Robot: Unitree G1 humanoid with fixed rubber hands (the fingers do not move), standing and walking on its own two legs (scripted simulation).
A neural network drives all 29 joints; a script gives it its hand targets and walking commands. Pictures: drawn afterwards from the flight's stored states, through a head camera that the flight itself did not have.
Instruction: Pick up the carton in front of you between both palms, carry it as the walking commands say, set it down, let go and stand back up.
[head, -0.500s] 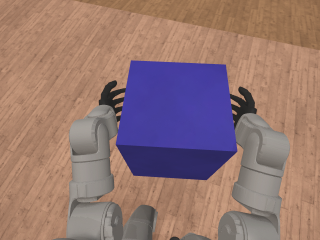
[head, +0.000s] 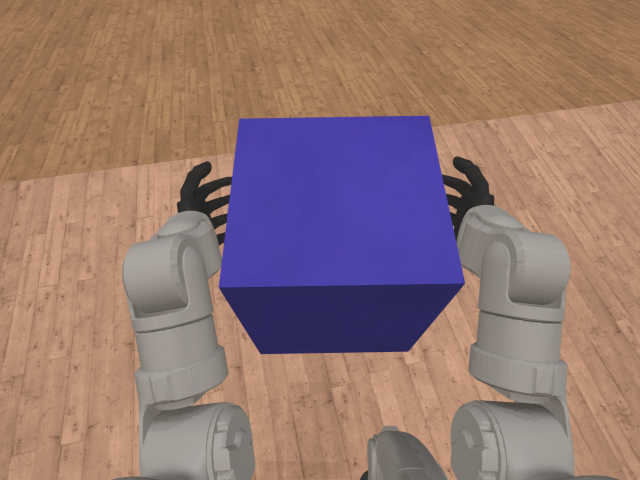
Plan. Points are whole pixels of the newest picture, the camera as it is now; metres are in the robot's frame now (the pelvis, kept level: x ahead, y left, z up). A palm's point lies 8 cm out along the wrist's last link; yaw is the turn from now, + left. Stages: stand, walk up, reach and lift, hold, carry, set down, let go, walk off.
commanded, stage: carry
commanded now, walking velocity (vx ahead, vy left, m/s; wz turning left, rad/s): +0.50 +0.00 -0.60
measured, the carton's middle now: (334, 249) +0.36 -0.02 +0.10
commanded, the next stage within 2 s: none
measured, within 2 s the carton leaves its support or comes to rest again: neither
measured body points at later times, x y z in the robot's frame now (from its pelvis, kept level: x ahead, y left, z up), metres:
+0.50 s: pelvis +0.34 -0.03 +0.04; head +0.36 -0.04 +0.49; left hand +0.72 +0.03 +0.19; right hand +0.64 -0.27 +0.18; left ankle +0.45 +0.05 -0.65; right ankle +0.21 -0.11 -0.65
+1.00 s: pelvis +0.63 -0.12 +0.10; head +0.63 -0.15 +0.55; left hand +0.95 +0.09 +0.26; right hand +1.01 -0.21 +0.25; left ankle +0.66 +0.01 -0.51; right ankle +0.55 -0.18 -0.64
